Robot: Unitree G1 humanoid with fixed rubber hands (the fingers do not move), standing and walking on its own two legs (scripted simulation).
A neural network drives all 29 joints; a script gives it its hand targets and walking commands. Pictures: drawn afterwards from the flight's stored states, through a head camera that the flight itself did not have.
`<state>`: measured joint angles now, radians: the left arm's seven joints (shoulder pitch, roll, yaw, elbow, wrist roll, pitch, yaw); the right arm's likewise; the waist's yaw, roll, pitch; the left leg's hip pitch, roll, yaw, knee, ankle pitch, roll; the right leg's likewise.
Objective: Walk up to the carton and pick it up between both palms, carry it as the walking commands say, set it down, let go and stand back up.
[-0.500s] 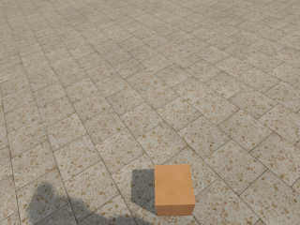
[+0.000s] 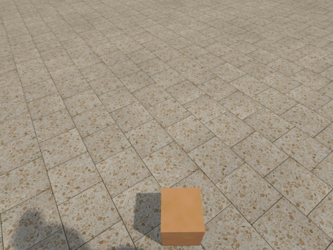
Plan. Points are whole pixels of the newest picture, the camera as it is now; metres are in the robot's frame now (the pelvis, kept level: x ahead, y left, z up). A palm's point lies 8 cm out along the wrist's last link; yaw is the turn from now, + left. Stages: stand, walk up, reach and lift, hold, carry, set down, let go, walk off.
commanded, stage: stand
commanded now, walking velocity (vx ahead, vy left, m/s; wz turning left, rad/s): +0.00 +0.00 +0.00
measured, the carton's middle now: (180, 217) +0.43 -0.02 -0.64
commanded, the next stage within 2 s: reach and lift in 0.66 s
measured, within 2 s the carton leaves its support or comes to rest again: neither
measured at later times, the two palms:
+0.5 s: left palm out of the picture +0.04 +0.24 -0.13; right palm out of the picture +0.03 -0.25 -0.13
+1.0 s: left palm out of the picture +0.14 +0.24 -0.11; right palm out of the picture +0.15 -0.23 -0.12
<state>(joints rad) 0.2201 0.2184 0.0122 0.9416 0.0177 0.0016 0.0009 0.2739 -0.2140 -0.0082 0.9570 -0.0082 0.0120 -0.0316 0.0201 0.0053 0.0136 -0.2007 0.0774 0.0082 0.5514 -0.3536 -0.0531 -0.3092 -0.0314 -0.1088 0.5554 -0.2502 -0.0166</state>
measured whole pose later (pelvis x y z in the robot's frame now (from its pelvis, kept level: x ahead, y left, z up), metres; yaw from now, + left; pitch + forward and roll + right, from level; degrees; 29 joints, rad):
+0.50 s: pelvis -0.01 +0.00 +0.00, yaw +0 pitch -1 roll +0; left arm 0.25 0.22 0.01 0.94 0.02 0.01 0.00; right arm 0.27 -0.21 -0.01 0.96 -0.01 0.01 -0.02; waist 0.02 -0.01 0.00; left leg -0.20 0.08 0.01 0.55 -0.34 -0.06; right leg -0.31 -0.03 -0.11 0.56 -0.23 -0.02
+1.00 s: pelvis -0.01 +0.00 +0.00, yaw +0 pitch +5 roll +0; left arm 0.02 0.22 0.05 0.68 0.01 0.30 -0.06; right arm 0.06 -0.21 -0.01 0.62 0.01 0.35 0.01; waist 0.02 0.01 0.06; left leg -0.33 0.07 0.01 0.59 -0.34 -0.06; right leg -0.44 -0.04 -0.11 0.59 -0.23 -0.02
